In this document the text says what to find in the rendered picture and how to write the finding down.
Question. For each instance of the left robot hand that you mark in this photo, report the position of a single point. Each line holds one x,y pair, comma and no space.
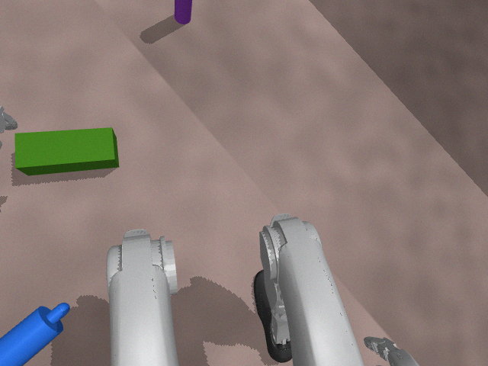
6,123

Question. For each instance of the right robot foot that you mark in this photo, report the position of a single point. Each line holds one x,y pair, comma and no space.
280,353

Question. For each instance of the right robot hand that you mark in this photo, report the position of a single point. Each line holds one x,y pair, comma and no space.
389,352

